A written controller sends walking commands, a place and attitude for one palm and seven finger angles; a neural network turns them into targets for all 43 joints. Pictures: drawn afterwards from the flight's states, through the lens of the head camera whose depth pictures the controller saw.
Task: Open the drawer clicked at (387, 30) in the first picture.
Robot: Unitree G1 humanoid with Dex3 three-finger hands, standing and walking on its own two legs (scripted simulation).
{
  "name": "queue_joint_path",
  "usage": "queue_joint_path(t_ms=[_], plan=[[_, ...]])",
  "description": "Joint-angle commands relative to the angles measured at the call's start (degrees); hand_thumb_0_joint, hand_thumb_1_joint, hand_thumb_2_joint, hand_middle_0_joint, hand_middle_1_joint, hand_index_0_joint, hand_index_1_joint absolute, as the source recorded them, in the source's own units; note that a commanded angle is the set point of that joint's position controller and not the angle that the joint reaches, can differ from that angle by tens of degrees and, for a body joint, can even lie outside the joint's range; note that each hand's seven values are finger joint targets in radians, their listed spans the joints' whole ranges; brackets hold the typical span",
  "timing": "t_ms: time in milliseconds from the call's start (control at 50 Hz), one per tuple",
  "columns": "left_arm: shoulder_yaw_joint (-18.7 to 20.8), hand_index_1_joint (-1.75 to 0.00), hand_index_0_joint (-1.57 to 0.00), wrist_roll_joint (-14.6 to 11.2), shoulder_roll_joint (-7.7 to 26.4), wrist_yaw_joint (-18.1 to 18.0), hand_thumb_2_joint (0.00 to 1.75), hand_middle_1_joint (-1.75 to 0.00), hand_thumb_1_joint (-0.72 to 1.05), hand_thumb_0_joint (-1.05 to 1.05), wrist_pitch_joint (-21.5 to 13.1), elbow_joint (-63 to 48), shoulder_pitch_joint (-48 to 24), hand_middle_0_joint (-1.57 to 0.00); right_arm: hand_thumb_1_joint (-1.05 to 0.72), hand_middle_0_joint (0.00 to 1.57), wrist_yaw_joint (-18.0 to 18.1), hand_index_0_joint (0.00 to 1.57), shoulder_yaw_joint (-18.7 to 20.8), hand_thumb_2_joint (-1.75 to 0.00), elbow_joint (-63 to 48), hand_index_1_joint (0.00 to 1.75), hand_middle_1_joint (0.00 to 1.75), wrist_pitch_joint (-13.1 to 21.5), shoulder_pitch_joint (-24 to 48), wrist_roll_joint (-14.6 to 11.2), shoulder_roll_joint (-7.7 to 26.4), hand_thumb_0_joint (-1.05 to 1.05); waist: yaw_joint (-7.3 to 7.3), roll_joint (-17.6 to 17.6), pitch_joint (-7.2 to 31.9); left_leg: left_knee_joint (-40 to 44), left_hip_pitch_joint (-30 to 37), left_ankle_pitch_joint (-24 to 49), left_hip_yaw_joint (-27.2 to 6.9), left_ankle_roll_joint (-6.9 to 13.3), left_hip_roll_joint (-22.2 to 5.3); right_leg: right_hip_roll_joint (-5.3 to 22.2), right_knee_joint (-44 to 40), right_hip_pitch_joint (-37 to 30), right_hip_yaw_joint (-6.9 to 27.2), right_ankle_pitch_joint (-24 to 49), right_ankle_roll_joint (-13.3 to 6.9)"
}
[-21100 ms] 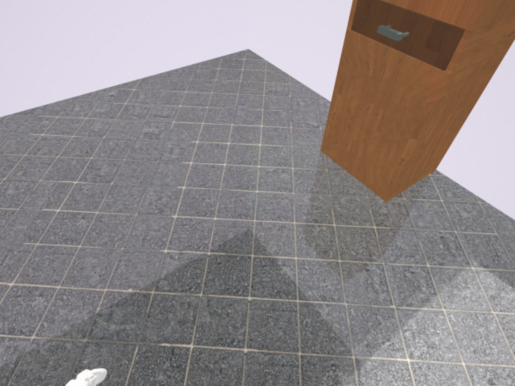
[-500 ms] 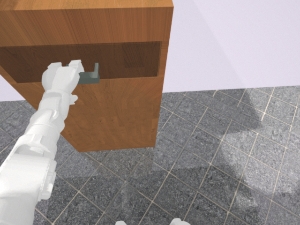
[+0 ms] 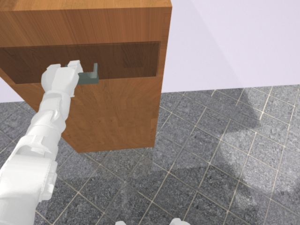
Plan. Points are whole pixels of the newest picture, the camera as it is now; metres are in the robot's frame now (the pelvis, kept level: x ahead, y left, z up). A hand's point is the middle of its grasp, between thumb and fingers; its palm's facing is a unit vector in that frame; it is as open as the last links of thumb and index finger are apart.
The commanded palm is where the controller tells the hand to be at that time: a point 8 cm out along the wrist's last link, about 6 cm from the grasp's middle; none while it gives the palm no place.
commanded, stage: pull the drawer open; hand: left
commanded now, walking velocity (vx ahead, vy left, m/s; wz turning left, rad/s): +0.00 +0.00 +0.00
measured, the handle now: (80, 72) +0.54 +0.18 +0.05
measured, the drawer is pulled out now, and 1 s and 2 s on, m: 0.00 0.02 0.12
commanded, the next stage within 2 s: none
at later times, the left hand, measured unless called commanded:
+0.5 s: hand (68, 96) +0.47 +0.21 +0.03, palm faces -0.07 -0.02 -1.00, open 5.8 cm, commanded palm +0.46 +0.20 +0.08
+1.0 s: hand (68, 99) +0.46 +0.21 +0.02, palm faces -0.04 -0.06 -1.00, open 6.0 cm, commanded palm +0.41 +0.21 +0.08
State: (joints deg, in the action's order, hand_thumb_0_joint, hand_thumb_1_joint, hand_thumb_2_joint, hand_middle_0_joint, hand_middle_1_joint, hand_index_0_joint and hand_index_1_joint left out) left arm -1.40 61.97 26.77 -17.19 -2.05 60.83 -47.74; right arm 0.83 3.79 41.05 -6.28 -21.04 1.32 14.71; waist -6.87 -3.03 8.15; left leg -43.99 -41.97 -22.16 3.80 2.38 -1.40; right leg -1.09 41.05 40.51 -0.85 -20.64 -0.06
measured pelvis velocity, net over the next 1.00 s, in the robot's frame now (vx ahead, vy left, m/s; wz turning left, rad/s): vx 0.01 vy -0.01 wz -0.02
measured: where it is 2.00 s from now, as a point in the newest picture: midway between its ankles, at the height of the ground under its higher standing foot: outside the picture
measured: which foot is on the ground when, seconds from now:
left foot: down 0.00-1.00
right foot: down 0.00-1.00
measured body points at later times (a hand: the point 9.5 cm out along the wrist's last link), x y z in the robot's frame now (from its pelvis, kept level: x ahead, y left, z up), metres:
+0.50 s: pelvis +0.01 -0.01 +0.00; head +0.10 -0.01 +0.44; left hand +0.47 +0.21 +0.08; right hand +0.06 -0.28 -0.13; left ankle -0.02 +0.09 -0.71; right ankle -0.02 -0.12 -0.71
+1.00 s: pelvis +0.01 -0.01 +0.01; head +0.10 -0.02 +0.45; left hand +0.46 +0.21 +0.08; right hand +0.01 -0.28 -0.13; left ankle -0.02 +0.09 -0.71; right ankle -0.02 -0.12 -0.71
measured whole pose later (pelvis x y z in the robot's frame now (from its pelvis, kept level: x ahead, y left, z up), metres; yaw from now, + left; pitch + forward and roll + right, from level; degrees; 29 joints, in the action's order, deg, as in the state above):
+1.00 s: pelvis +0.01 -0.01 +0.01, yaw -1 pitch +18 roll -1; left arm 0.2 60.6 25.3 -17.4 -1.9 49.2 -35.3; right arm 0.5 4.9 41.2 -6.9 -21.1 0.6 14.7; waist -5.1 -3.4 8.5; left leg -40.9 -37.0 -22.1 4.7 1.9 -1.7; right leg -1.7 38.8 36.4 0.5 -20.5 -0.4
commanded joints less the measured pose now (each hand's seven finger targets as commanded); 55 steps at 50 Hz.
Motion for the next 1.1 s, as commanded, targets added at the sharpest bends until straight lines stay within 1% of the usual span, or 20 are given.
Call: queue_joint_path(t_ms=[0, 160, 200, 220, 280, 320, 340, 380, 420, 560, 720, 740, 780, 840, 880, 920, 1000, 1040, 1060, 1080], plan=[[1.95, -1.35, -0.40, -0.27, 10.52, -1.05, 0.90, -1.35, 0.90, 0.00, -1.00, -11.24, -12.34, -0.40, -0.90, 0.20, 0.38, 0.20, 2.95, -0.90, -4.14, 0.30, 0.30, 0.52, -6.47, -0.16, 8.82, 0.00, 2.66, -1.04, 25.33, 1.85, 19.94, 35.47, -3.14, -0.34, 1.15, -2.67, -2.39, -12.27, -0.61, 26.24, -1.65], [1.26, -1.35, -0.40, -0.60, 7.77, -1.86, 0.90, -1.35, 0.90, 0.00, 0.27, -23.85, -3.13, -0.40, -0.90, 0.20, -0.66, 0.20, 3.65, -0.90, -5.59, 0.30, 0.30, 0.32, -3.63, -0.56, 8.65, 0.00, 3.98, -1.54, 25.06, 2.24, 24.16, 44.33, -3.61, -0.50, 0.37, -2.62, -2.83, -14.04, -0.70, 30.12, -1.57], [-0.08, -1.35, -0.40, 0.49, 9.04, -2.81, 0.90, -1.35, 0.90, 0.00, 0.60, -20.95, -19.47, -0.40, -0.90, 0.20, -0.07, 0.20, 3.63, -0.90, -2.69, 0.30, 0.30, 0.26, -5.04, -0.32, 9.16, 0.00, -0.42, -1.58, 20.43, 1.84, 23.66, 41.05, -4.19, -0.71, 0.18, -2.59, -3.12, -8.79, -1.12, 27.81, -1.23], [-0.67, -1.35, -0.40, 1.04, 8.58, -3.13, 0.90, -1.35, 0.90, 0.00, 1.21, -17.12, -21.31, -0.40, -0.90, 0.20, -0.01, 0.20, 3.77, -0.90, -1.84, 0.30, 0.30, 0.37, -5.80, -0.24, 8.96, 0.00, -1.15, -1.54, 18.71, 1.78, 22.76, 38.33, -4.22, -0.76, 0.50, -2.77, -3.11, -7.09, -1.37, 25.45, -1.34], [3.89, -1.35, -0.40, 1.53, 14.33, -3.67, 0.90, -1.35, 0.90, 0.00, 1.83, -16.19, -21.59, -0.40, -0.90, 0.20, 0.44, 0.20, 3.55, -0.90, -1.62, 0.30, 0.30, 0.31, -5.91, 0.25, 9.36, 0.00, 0.75, -2.18, 24.16, 1.49, 23.69, 39.70, -3.64, -0.87, 1.10, -2.51, -2.48, -10.40, -0.68, 27.90, -1.71], [0.28, -1.35, -0.40, 1.12, 9.49, -3.47, 0.90, -1.35, 0.90, 0.00, 1.81, -15.02, -22.87, -0.40, -0.90, 0.20, 0.42, 0.20, 3.62, -0.90, -1.64, 0.30, 0.30, 0.46, -6.24, 0.23, 8.49, 0.00, -0.36, -2.64, 24.53, 1.00, 24.69, 40.57, -3.78, -0.93, 1.24, -2.45, -2.49, -9.49, -0.90, 28.15, -1.50], [0.37, -1.35, -0.40, 0.76, 9.18, -3.27, 0.90, -1.35, 0.90, 0.00, 1.67, -13.92, -22.57, -0.40, -0.90, 0.20, 0.36, 0.20, 3.51, -0.90, -1.47, 0.30, 0.30, 0.50, -6.27, 0.23, 8.47, 0.00, -0.16, -2.42, 24.25, 1.08, 24.11, 40.03, -3.88, -1.00, 1.33, -2.40, -2.45, -9.53, -1.01, 27.80, -1.52], [2.12, -1.35, -0.40, 0.33, 11.45, -2.92, 0.90, -1.35, 0.90, 0.00, 1.40, -12.51, -22.57, -0.40, -0.90, 0.20, 0.68, 0.20, 3.37, -0.90, -1.65, 0.30, 0.30, 0.34, -5.85, 0.22, 8.73, 0.00, -0.24, 0.18, 24.33, 1.00, 22.26, 37.67, -3.57, -0.61, 1.68, -2.29, -2.56, -11.33, -0.48, 28.72, -1.42], [-0.21, -1.35, -0.40, 0.09, 8.75, -2.45, 0.90, -1.35, 0.90, 0.00, 0.89, -11.95, -23.31, -0.40, -0.90, 0.20, 0.80, 0.20, 3.23, -0.90, -2.29, 0.30, 0.30, 0.54, -5.77, 0.05, 8.34, 0.00, -0.63, 0.70, 23.70, 1.42, 21.32, 34.85, -3.38, -0.41, 1.96, -2.22, -2.80, -11.39, -0.52, 27.95, -1.30], [0.26, -1.35, -0.40, 0.65, 10.11, -2.23, 0.90, -1.35, 0.90, 0.00, -1.54, -11.15, -24.13, -0.40, -0.90, 0.20, 1.17, 0.20, 3.13, -0.90, -2.56, 0.30, 0.30, 1.24, -5.72, 0.13, 8.40, 0.00, -0.79, -0.37, 23.70, 1.10, 19.07, 29.27, -3.07, -0.17, 2.37, -2.12, -2.83, -10.69, 0.21, 25.69, -1.40], [0.83, -1.35, -0.40, 0.38, 9.50, -2.11, 0.90, -1.35, 0.90, 0.00, -2.34, -12.32, -17.00, -0.40, -0.90, 0.20, 0.89, 0.20, 3.30, -0.90, -3.23, 0.30, 0.30, 1.44, -5.54, -0.18, 8.32, 0.00, 1.49, -1.07, 25.13, 1.76, 18.57, 29.31, -2.73, -0.13, 2.28, -2.36, -2.66, -12.74, 0.18, 25.81, -1.72], [0.63, -1.35, -0.40, 0.13, 9.00, -2.13, 0.90, -1.35, 0.90, 0.00, -2.19, -12.36, -16.35, -0.40, -0.90, 0.20, 0.80, 0.20, 3.32, -0.90, -3.17, 0.30, 0.30, 1.42, -5.40, -0.25, 8.36, 0.00, 1.35, 0.31, 24.41, 1.93, 18.31, 28.91, -2.72, -0.03, 2.18, -2.40, -2.95, -12.88, 0.15, 25.68, -1.64], [2.82, -1.35, -0.40, 0.03, 11.15, -2.03, 0.90, -1.35, 0.90, 0.00, -2.53, -14.17, -14.04, -0.40, -0.90, 0.20, 0.75, 0.20, 3.46, -0.90, -3.55, 0.30, 0.30, 1.32, -4.89, -0.28, 8.52, 0.00, 2.68, -0.34, 25.68, 2.14, 18.38, 29.89, -2.43, -0.04, 2.23, -2.35, -2.86, -14.81, 0.49, 26.75, -1.79], [0.28, -1.35, -0.40, -0.33, 7.73, -1.91, 0.90, -1.35, 0.90, 0.00, -1.95, -14.68, -10.74, -0.40, -0.90, 0.20, 0.53, 0.20, 3.44, -0.90, -3.78, 0.30, 0.30, 1.37, -4.26, -0.64, 8.29, 0.00, 2.50, 0.42, 22.69, 2.97, 18.29, 29.30, -2.15, 0.09, 2.07, -2.43, -3.66, -14.33, 0.22, 26.43, -1.67], [3.19, -1.35, -0.40, -0.45, 10.43, -1.89, 0.90, -1.35, 0.90, 0.00, -2.03, -17.05, -6.14, -0.40, -0.90, 0.20, 0.42, 0.20, 3.56, -0.90, -4.35, 0.30, 0.30, 1.16, -3.61, -0.65, 8.60, 0.00, 4.27, 0.32, 24.58, 3.29, 19.06, 32.06, -2.07, 0.09, 1.93, -2.47, -3.36, -16.67, 0.40, 28.20, -1.93], [3.56, -1.35, -0.40, -0.98, 9.94, -1.81, 0.90, -1.35, 0.90, 0.00, -1.59, -21.47, 1.06, -0.40, -0.90, 0.20, 0.16, 0.20, 3.58, -0.90, -5.75, 0.30, 0.30, 1.04, -2.49, -0.85, 8.14, 0.00, 5.82, 0.08, 26.40, 3.49, 20.13, 36.23, -1.83, 0.20, 1.87, -2.24, -3.27, -19.48, 0.76, 31.97, -1.75], [3.72, -1.35, -0.40, -1.75, 8.60, -1.86, 0.90, -1.35, 0.90, 0.00, 0.17, -28.51, 10.20, -0.40, -0.90, 0.20, -0.51, 0.20, 3.57, -0.90, -7.22, 0.30, 0.30, 0.97, -0.29, -1.40, 8.29, 0.00, 6.35, 1.16, 23.46, 4.25, 21.80, 41.53, -2.25, 0.15, 1.25, -2.24, -3.63, -20.01, 0.34, 34.02, -1.59], [-0.44, -1.35, -0.40, 0.01, 7.37, -2.83, 0.90, -1.35, 0.90, 0.00, 1.03, -25.42, -9.70, -0.40, -0.90, 0.20, 0.05, 0.20, 3.37, -0.90, -4.48, 0.30, 0.30, 0.92, -1.46, -1.38, 8.99, 0.00, 1.08, 1.00, 17.17, 4.11, 21.86, 36.34, -3.20, -0.17, 0.89, -2.53, -4.25, -12.20, -0.82, 27.59, -1.30], [-0.17, -1.35, -0.40, 1.07, 8.53, -3.50, 0.90, -1.35, 0.90, 0.00, 1.23, -22.19, -15.64, -0.40, -0.90, 0.20, 0.31, 0.20, 3.56, -0.90, -3.17, 0.30, 0.30, 1.06, -2.39, -1.31, 8.97, 0.00, -0.31, 0.85, 14.58, 3.93, 21.48, 33.44, -3.45, -0.28, 0.79, -2.67, -4.16, -8.85, -1.18, 24.28, -1.46], [1.27, -1.35, -0.40, 1.53, 10.24, -4.01, 0.90, -1.35, 0.90, 0.00, 1.22, -22.68, -16.18, -0.40, -0.90, 0.20, 0.48, 0.20, 3.65, -0.90, -3.05, 0.30, 0.30, 1.16, -2.59, -1.16, 8.99, 0.00, 0.79, 0.01, 16.10, 3.93, 22.20, 34.51, -3.32, -0.37, 0.86, -2.64, -4.05, -9.32, -0.98, 23.99, -1.77]])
